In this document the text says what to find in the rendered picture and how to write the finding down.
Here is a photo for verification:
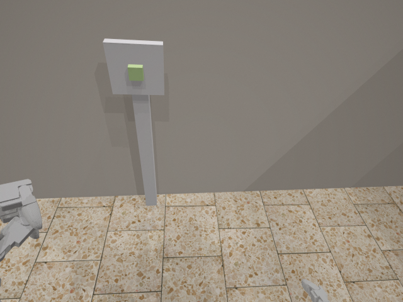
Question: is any panel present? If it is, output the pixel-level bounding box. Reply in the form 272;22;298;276
103;38;164;206

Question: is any right robot hand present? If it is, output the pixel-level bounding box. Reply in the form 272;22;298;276
302;279;330;302

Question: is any button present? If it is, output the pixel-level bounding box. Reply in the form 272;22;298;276
128;64;144;81

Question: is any left robot hand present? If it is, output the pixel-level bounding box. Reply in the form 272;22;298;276
0;179;42;262

